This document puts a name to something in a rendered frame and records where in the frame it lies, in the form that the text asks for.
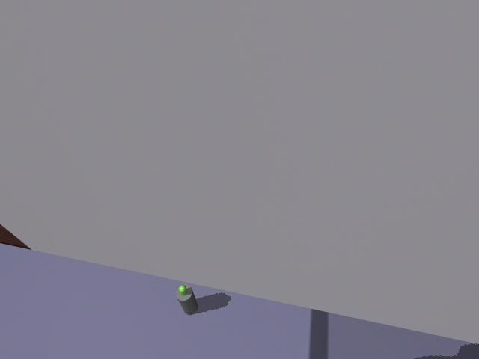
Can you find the bottle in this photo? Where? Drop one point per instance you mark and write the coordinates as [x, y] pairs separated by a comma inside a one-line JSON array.
[[187, 299]]

